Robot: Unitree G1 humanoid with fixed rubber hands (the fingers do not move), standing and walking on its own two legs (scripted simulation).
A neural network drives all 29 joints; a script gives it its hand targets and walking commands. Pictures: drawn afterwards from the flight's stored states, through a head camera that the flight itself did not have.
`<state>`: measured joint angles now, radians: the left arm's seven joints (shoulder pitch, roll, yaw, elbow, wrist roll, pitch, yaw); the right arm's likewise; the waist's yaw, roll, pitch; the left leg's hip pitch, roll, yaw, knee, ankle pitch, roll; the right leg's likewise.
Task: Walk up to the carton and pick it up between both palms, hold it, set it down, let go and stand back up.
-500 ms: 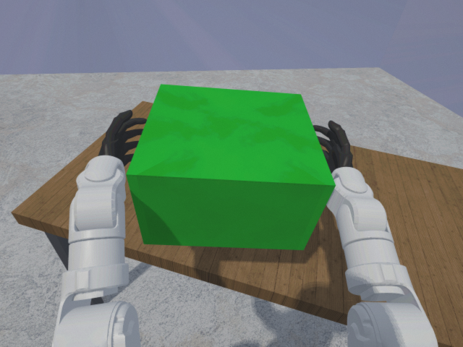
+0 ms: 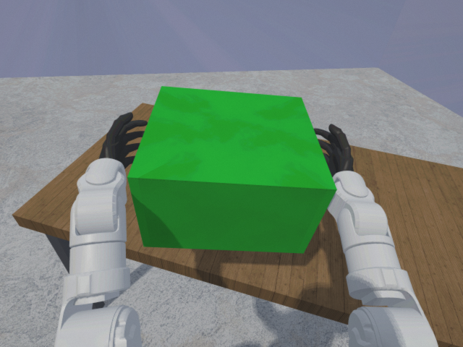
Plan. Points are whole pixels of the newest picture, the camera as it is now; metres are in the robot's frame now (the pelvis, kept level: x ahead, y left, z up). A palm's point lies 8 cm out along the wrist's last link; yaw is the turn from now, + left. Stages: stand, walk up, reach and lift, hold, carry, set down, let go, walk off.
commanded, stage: hold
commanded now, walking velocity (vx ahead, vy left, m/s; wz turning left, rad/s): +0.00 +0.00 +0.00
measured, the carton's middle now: (229, 165) +0.40 -0.01 +0.15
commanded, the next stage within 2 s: none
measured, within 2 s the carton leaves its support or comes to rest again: neither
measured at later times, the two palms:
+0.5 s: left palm (115, 161) +0.36 +0.18 +0.19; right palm (337, 170) +0.35 -0.19 +0.18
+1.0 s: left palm (114, 160) +0.36 +0.18 +0.19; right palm (337, 170) +0.35 -0.19 +0.18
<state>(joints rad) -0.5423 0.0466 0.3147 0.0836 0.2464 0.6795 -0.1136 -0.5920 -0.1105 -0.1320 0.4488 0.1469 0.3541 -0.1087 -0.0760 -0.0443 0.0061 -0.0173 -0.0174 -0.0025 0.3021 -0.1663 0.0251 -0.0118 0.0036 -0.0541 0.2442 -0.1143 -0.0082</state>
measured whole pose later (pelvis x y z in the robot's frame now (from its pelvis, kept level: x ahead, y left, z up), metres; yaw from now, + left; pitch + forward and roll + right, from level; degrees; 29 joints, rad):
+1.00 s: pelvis +0.00 +0.00 +0.00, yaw +0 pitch -7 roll -1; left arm -0.55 0.04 0.32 0.09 0.25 0.69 -0.11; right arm -0.60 -0.11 -0.14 0.46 0.14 0.36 -0.10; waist -0.07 -0.05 0.01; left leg -0.02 -0.02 0.00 0.30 -0.16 0.03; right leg -0.01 0.00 -0.05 0.25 -0.11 -0.01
